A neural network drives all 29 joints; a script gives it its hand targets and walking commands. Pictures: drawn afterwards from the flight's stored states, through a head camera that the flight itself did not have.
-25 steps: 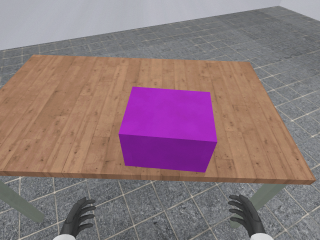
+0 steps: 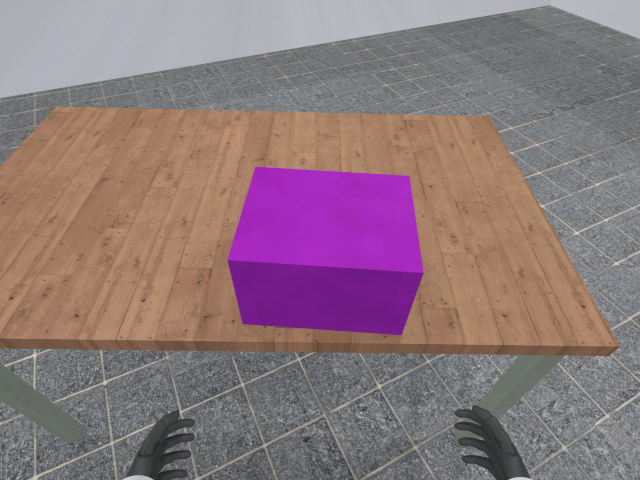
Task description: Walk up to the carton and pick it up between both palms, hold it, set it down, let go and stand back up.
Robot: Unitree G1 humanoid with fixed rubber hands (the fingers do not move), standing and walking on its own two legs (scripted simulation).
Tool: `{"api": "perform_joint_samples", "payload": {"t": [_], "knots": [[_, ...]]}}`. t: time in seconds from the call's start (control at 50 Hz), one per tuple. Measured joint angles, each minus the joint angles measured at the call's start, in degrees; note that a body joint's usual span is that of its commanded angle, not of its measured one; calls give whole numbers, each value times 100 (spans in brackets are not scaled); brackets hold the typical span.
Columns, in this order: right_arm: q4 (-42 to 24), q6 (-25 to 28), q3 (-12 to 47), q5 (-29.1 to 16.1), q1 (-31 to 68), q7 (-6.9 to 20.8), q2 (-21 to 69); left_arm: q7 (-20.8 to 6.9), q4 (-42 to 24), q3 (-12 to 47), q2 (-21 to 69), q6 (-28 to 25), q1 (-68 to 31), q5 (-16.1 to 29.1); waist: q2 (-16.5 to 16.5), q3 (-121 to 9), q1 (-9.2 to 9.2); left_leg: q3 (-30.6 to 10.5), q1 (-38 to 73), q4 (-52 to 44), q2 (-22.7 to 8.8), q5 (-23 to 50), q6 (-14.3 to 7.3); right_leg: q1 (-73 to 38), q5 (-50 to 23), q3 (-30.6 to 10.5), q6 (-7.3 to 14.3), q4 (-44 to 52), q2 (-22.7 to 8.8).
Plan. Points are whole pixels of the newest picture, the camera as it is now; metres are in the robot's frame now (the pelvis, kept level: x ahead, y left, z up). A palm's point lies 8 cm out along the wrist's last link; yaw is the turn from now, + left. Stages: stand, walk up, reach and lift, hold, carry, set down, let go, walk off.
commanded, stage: set down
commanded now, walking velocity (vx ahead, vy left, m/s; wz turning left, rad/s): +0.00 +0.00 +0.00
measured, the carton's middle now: (326, 249) +0.48 +0.00 -0.01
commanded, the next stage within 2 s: let go in 0.04 s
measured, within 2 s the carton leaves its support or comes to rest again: neither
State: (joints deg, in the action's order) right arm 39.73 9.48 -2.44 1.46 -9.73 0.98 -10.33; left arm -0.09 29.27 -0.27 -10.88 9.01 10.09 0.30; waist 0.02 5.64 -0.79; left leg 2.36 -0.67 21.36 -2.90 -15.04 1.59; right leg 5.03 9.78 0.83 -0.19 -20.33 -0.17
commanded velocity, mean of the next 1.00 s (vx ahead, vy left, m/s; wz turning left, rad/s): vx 0.00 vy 0.00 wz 0.00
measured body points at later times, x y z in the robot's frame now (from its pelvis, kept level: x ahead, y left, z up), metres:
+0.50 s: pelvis +0.00 +0.00 +0.00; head +0.00 +0.00 +0.45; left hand +0.17 +0.22 -0.09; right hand +0.17 -0.23 -0.08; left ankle -0.03 +0.13 -0.75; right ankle +0.02 -0.12 -0.75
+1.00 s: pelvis -0.02 +0.01 -0.01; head -0.02 +0.02 +0.44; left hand +0.07 +0.28 -0.12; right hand +0.10 -0.25 -0.11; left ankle -0.03 +0.13 -0.75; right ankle +0.02 -0.12 -0.75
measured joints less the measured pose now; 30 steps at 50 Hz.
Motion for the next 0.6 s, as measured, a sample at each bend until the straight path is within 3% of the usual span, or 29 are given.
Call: {"api": "perform_joint_samples", "payload": {"t": [0.54,0.6], "knots": [[-50,20,-53,5,-11,20,-27,45,-16,34,-3,-19,9,33,-21,-29,2,14,-149,108,-6,-31,15,181,53,-18,14,-160,4],[-51,-227,-3,-58,-90,-28,-124,54,172,-2,-27,-432,76,-92,12,-246,27,-45,-438,295,9,-97,-16,411,99,36,-10,-280,-21]]}}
